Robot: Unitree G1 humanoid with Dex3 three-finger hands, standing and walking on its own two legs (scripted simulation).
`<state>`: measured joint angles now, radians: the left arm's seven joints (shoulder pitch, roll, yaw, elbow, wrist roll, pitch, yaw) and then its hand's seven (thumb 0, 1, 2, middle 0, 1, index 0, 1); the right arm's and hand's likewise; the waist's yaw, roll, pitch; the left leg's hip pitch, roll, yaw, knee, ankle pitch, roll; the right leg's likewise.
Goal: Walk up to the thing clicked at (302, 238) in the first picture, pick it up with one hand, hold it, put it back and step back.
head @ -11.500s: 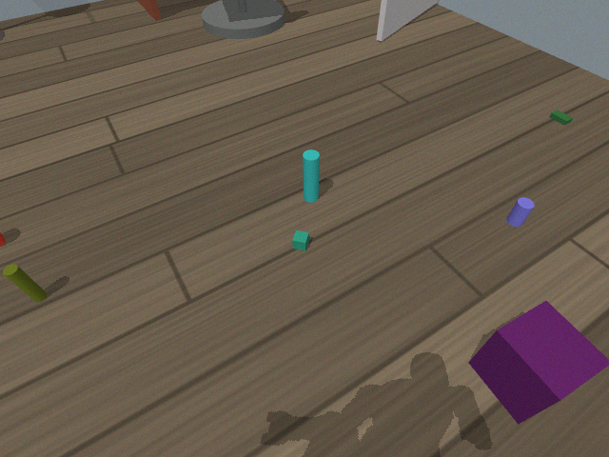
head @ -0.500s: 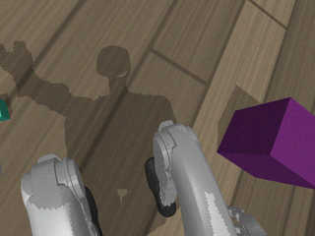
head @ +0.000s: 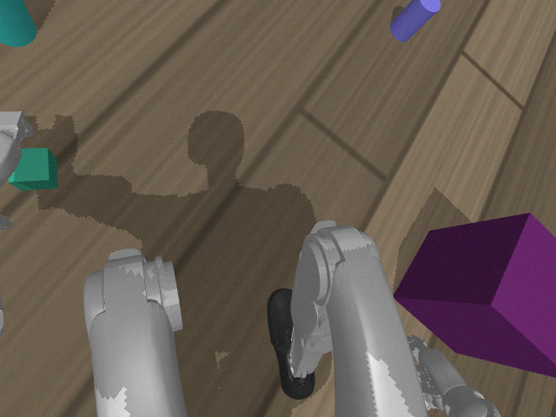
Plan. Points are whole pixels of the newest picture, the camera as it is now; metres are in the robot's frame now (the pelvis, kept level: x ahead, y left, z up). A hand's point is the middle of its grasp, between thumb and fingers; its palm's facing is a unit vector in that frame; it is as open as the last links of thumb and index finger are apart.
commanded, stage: rest palm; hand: left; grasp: from above
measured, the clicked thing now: (34, 169) +0.48 +0.32 -0.29
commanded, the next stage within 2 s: close in 1.24 s
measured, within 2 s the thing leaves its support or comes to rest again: neither
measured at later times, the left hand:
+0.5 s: hand (33, 173) +0.46 +0.31 -0.24, palm faces -0.51 -0.11 -0.86, open 14.2 cm
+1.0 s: hand (38, 173) +0.46 +0.31 -0.26, palm faces -0.47 -0.11 -0.88, open 14.0 cm
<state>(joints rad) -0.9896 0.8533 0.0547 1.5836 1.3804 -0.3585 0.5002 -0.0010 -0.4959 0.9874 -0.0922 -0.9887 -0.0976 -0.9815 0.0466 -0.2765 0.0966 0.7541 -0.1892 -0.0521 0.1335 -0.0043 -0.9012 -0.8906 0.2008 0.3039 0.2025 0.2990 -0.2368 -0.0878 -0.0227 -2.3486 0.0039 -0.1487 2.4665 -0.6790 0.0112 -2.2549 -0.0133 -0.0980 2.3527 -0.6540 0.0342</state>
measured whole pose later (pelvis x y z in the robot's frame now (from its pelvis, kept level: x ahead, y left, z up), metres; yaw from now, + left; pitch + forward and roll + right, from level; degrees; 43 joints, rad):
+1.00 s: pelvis +0.01 +0.00 -0.02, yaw -4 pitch +29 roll -13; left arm -1.04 1.01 0.16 1.73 1.36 -0.27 0.59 0.00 -0.50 1.00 -0.10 -0.97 -0.09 -0.98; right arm 0.06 -0.32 0.24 0.68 -0.28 -0.18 0.22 -0.01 -0.90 -0.90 0.20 0.30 0.20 0.30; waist -0.36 -0.13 0.12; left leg -2.36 0.02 -0.23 2.57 -0.74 0.00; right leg -2.27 0.02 -0.16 2.40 -0.67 0.04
